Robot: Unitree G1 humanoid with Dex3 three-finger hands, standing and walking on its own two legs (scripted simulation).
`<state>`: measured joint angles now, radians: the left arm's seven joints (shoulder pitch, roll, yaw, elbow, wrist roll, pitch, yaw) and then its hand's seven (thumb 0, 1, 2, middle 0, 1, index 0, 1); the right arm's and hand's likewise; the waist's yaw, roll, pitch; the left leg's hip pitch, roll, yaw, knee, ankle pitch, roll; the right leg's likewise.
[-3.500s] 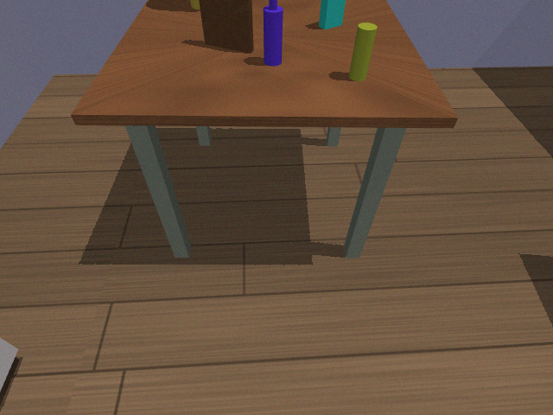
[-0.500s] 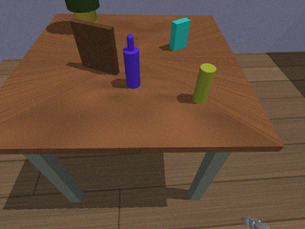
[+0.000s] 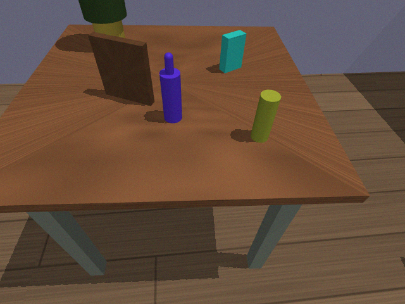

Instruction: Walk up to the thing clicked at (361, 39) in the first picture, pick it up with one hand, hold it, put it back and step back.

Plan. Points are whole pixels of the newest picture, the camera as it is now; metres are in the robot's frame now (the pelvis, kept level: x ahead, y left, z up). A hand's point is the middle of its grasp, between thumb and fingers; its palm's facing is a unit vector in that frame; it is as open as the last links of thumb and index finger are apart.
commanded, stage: walk up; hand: right
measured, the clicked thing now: (264, 117) +0.56 -0.17 +0.04
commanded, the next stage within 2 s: stand in 0.26 s
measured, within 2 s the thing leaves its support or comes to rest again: neither
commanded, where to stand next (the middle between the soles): +0.05 -0.02 m, yaw +0 degrees
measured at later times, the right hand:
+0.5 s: hand out of the picture +0.10 -0.25 -0.16, palm faces -0.02 +0.94 -0.34, open 7.3 cm
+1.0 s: hand out of the picture +0.11 -0.25 -0.16, palm faces -0.02 +0.94 -0.34, open 7.4 cm
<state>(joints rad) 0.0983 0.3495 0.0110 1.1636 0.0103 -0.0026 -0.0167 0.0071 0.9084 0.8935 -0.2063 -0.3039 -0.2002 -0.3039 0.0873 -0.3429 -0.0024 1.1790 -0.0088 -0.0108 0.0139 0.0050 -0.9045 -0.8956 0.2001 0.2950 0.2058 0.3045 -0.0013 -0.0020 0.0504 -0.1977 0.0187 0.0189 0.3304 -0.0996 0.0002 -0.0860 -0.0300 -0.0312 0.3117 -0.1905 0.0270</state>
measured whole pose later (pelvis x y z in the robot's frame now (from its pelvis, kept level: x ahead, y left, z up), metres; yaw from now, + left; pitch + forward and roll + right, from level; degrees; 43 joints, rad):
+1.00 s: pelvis +0.03 +0.00 +0.00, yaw +0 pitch -2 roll +0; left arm 0.12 0.35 0.00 1.13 0.02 -0.01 0.00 0.01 0.91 0.89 -0.21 -0.30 -0.20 -0.30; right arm 0.09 -0.35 0.00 1.15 -0.01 -0.01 0.01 0.00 -0.90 -0.90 0.20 0.30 0.21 0.30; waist 0.00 0.00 0.04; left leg -0.16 0.01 0.02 0.33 -0.14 0.00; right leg -0.04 -0.04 -0.03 0.30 -0.22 0.03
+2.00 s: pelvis +0.03 +0.00 +0.00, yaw +0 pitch -2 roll +0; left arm 0.14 0.35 0.01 1.12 0.02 -0.01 0.00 0.01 0.91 0.89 -0.21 -0.30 -0.20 -0.30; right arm 0.10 -0.35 0.00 1.14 -0.01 -0.01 0.01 0.00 -0.90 -0.90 0.20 0.30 0.21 0.30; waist 0.00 0.00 0.05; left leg -0.15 0.01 0.02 0.33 -0.14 0.00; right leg -0.03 -0.04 -0.03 0.29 -0.22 0.03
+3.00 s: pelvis +0.03 -0.01 +0.00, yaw -2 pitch +1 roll +0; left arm 0.18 0.24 0.08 0.71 -0.03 -0.07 0.08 0.01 -0.08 0.16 -0.06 -0.07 -0.06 -0.07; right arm 0.27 -0.30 -0.12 0.48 0.05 -0.04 -0.07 0.00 0.12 -0.16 0.06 0.05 0.06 0.06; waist -0.02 -0.03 0.00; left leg -0.23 0.03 0.05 0.39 -0.18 -0.01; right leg -0.14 -0.02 0.00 0.40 -0.27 0.02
